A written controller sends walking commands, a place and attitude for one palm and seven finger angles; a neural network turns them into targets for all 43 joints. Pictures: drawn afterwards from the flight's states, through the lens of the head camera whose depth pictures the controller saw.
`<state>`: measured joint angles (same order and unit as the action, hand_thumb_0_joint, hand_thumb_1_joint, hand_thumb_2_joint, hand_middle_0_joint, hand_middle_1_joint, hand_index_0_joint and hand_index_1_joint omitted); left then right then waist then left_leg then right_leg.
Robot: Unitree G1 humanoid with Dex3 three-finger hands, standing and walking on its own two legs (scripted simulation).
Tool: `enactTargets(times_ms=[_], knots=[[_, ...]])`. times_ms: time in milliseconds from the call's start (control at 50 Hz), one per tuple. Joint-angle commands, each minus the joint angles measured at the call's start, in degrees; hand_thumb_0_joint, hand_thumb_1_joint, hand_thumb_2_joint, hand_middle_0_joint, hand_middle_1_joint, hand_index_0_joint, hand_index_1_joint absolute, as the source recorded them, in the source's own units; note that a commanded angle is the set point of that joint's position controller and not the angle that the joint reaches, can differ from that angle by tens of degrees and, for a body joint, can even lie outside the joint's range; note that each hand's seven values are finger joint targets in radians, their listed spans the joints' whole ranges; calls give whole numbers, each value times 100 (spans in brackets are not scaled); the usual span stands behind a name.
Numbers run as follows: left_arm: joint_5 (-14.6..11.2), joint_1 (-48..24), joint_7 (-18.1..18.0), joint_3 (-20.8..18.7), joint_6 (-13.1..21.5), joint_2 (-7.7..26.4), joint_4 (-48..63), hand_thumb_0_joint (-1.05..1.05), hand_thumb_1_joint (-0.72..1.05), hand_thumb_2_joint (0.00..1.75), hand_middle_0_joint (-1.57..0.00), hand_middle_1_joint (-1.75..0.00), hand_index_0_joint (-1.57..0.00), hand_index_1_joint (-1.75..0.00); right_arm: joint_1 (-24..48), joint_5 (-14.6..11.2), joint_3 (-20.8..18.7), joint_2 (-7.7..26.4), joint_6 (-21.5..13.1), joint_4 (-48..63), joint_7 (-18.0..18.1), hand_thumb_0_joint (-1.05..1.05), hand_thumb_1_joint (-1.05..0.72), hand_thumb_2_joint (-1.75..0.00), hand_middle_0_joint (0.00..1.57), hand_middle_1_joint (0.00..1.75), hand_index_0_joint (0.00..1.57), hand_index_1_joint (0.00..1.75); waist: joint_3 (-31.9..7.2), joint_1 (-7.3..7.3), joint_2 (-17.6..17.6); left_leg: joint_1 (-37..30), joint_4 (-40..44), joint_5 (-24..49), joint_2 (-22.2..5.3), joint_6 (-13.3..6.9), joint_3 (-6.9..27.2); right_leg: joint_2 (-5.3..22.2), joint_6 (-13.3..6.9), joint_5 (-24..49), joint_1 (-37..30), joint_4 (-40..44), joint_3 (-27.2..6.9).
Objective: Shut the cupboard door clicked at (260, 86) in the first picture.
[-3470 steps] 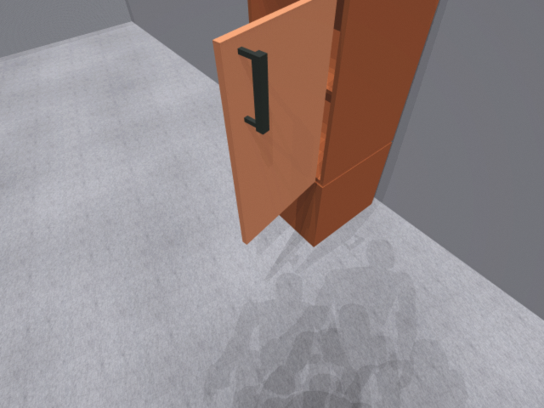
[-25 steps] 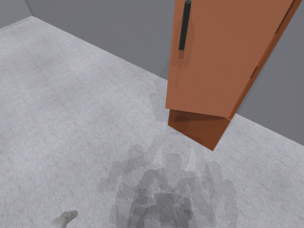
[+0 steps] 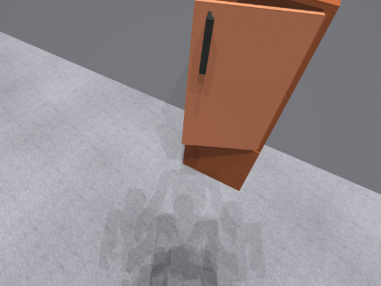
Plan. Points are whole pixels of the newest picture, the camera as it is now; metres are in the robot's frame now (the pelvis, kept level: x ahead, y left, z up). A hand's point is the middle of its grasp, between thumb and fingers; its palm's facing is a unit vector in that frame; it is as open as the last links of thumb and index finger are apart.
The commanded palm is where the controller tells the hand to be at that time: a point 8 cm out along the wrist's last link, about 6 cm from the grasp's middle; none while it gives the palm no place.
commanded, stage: take the last steps up to it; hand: left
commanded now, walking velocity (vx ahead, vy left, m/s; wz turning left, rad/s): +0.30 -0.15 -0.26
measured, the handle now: (205, 44) +0.70 +0.01 +0.15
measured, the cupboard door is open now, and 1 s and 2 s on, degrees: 25 25 25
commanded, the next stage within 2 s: come to a stop and stand still in 0.68 s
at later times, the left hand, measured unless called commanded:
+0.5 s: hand (158, 270) +0.18 +0.08 -0.17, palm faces -0.09 -0.98 -0.19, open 7.3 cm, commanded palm none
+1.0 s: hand (182, 225) +0.30 +0.03 -0.18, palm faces -0.02 -0.98 -0.21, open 7.3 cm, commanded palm none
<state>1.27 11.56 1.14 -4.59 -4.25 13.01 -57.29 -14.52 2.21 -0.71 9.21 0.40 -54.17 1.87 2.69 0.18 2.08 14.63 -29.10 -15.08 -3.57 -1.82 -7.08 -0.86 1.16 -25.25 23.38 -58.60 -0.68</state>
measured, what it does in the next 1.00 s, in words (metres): walks ahead: right foot, then left foot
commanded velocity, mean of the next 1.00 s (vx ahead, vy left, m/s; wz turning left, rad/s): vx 0.11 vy -0.06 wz -0.04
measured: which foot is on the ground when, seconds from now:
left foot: down 0.00-0.34, up 0.36-0.68, down 0.70-1.00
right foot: up 0.00-0.32, down 0.34-0.70, up 0.72-0.98, down 1.00-1.00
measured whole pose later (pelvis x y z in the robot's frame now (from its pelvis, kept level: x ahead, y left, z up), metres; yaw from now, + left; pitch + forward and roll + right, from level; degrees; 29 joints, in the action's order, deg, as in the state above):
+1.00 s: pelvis +0.25 -0.16 -0.01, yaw -4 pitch -1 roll +1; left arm 1.3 11.9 -0.9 -2.4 -0.8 11.1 -60.0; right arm -13.4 0.8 -2.0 8.8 1.1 -60.6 1.8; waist 4.4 -0.6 1.8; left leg 13.2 -30.0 -15.4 -2.4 -0.1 -6.7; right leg 4.1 1.3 -9.3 18.4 -33.4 0.6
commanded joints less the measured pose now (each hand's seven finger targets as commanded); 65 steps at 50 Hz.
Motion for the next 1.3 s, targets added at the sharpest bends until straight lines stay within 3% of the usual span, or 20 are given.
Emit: enactTargets(times_ms=[0, 180, 280, 300, 320, 340, 360, 440, 620, 640, 660, 680, 700, 760, 820, 920, 960, 1020, 1080, 1280], knots=[[47, -301, 105, -50, 209, 288, 467, 0, 90, 90, -20, -30, -20, -30, -708, -9, -363, 1213, -218, 21, 89, 0, -90, -90, 20, 30, 20, 30, -266, 276, -942, -1136, 1752, -13, -1674, -482, 1459, 318, 34, 401, 1069, -162, -29], [58, -884, 253, 19, 261, 168, 572, 0, 90, 90, -20, -30, -20, -30, -970, 34, -499, 1357, -243, -323, -3, 0, -90, -90, 20, 30, 20, 30, 78, 427, -1081, -739, 1866, -615, -1804, -475, 862, 405, -22, 522, 351, 1796, 391], [56, 76, 199, -42, 370, 392, 149, 0, 90, 90, -20, -30, -20, -30, -707, 1, -501, 1309, -192, -428, -80, 0, -90, -90, 20, 30, 20, 30, -141, -77, -634, 281, 766, -627, -1315, -111, 290, 21, -185, 1174, -1814, 3336, 753], [63, 625, 146, -113, 426, 652, -12, 0, 90, 90, -20, -30, -20, -30, -563, -38, -447, 1139, -204, -369, -115, 0, -90, -90, 20, 30, 20, 30, -196, -381, -71, 1127, -45, -942, -955, 99, -150, 514, -408, 504, -2705, 3800, 168], [83, 1257, 51, -217, 496, 1201, -223, 0, 90, 90, -20, -30, -20, -30, -242, -110, -313, 644, -219, -133, -142, 0, -90, -90, 20, 30, 20, 30, -209, -666, 1301, 2342, -1615, -1906, -98, 348, -639, 1736, -1020, -510, -3274, 4559, -1780], [8, 1393, -25, -230, 495, 1357, -273, 0, 90, 90, -20, -30, -20, -30, 242, -107, -290, 758, -196, 76, -132, 0, -90, -90, 20, 30, 20, 30, -16, -776, 1120, 2718, -2842, -2239, -94, 246, 3, 2278, -1446, -733, -2769, 5075, -2525], [16, 1101, -71, -189, 536, 1224, -239, 0, 90, 90, -20, -30, -20, -30, 230, -108, -330, 795, -190, 20, -112, 0, -90, -90, 20, 30, 20, 30, 94, -563, 1285, 2859, -3468, -1776, -197, 194, 386, 2163, -1518, -810, -2453, 5185, -2587], [-11, 233, -141, 70, 701, 382, -111, 0, 90, 90, -20, -30, -20, -30, -246, -28, -303, 595, -154, -277, -194, 0, -90, -90, 20, 30, 20, 30, 60, 131, 355, 2059, -3131, -614, -402, 332, 370, 1436, -1297, 1736, -1846, 4739, -518], [-45, 335, -173, 106, 730, 452, -461, 0, 90, 90, -20, -30, -20, -30, -379, -49, -229, 502, -244, -303, -156, 0, -90, -90, 20, 30, 20, 30, -26, 432, 135, 442, -498, 366, 65, 175, -126, 1126, -1117, 3854, -1911, 3695, 8], [-74, 415, -175, 125, 714, 383, -479, 0, 90, 90, -20, -30, -20, -30, -755, -27, -252, 620, -280, -453, -126, 0, -90, -90, 20, 30, 20, 30, -239, 564, -35, -380, -125, 815, 121, 112, -40, 980, -972, 4082, -1611, 2937, 100], [-85, 610, -177, 132, 683, 236, -418, 0, 90, 90, -20, -30, -20, -30, -1360, 37, -331, 997, -324, -595, -68, 0, -90, -90, 20, 30, 20, 30, -665, 730, -775, -1441, 218, 1586, -662, -270, 1132, 550, -664, 3051, -838, 1712, 318], [-120, 888, -143, 188, 656, 5, -304, 0, 90, 90, -20, -30, -20, -30, -1790, 81, -449, 1549, -300, -655, -23, 0, -90, -90, 20, 30, 20, 30, -947, 717, -1958, -2292, 695, 2249, -2075, -1021, 2965, -88, -412, -149, 407, 21, 676], [-32, 648, -169, 184, 627, 236, -201, 0, 90, 90, -20, -30, -20, -30, -1634, 22, -426, 1571, -235, -615, 21, 0, -90, -90, 20, 30, 20, 30, -888, 697, -1568, -1826, 1251, 1419, -2404, -1188, 3348, -45, -423, -973, 634, -909, 111], [37, 265, -87, 117, 521, 113, -162, 0, 90, 90, -20, -30, -20, -30, -523, -31, -311, 980, -249, -253, 32, 0, -90, -90, 20, 30, 20, 30, 215, 253, -808, -119, 1842, -241, -1921, -902, 2473, 563, -249, 77, 820, -1011, -174], [-23, 631, -142, 221, 388, -294, -303, 0, 90, 90, -20, -30, -20, -30, 10, -57, -184, 748, -286, -231, 66, 0, -90, -90, 20, 30, 20, 30, -201, -107, -649, 105, 1358, 2273, -1308, -683, 994, 561, -24, 302, -361, 888, 43], [13, 785, -240, 193, 331, 0, -313, 0, 90, 90, -20, -30, -20, -30, 197, -172, -301, 886, -82, -359, 40, 0, -90, -90, 20, 30, 20, 30, -334, -209, -865, 41, 632, 2347, -942, -400, 589, 306, 73, 1686, -1222, 2730, 445], [53, 695, -264, 106, 366, 414, -184, 0, 90, 90, -20, -30, -20, -30, 221, -177, -381, 826, 27, -283, -4, 0, -90, -90, 20, 30, 20, 30, -186, -190, -472, 178, 114, 1402, -485, -11, 416, 675, -133, 3055, -1127, 2984, -184], [61, 521, -289, 4, 424, 1041, -57, 0, 90, 90, -20, -30, -20, -30, -57, -177, -410, 468, 229, -197, -69, 0, -90, -90, 20, 30, 20, 30, -295, -119, 1008, 534, -1977, -1673, 446, 379, 113, 2321, -1147, 4995, -1052, 3848, -1705], [50, 432, -412, -72, 422, 945, -19, 0, 90, 90, -20, -30, -20, -30, 153, -194, -422, 702, 236, -83, -34, 0, -90, -90, 20, 30, 20, 30, -717, -228, 1012, 1479, -3590, -1962, 362, 396, 905, 2374, -1476, 6571, -2100, 3324, -1488], [122, 75, -392, -100, 382, 1007, 269, 0, 90, 90, -20, -30, -20, -30, 309, -199, -323, 622, 198, 47, -166, 0, -90, -90, 20, 30, 20, 30, -728, -124, 1064, 507, -1272, -1047, 367, 494, 574, 1845, -1048, 4295, -1555, 3496, -829]])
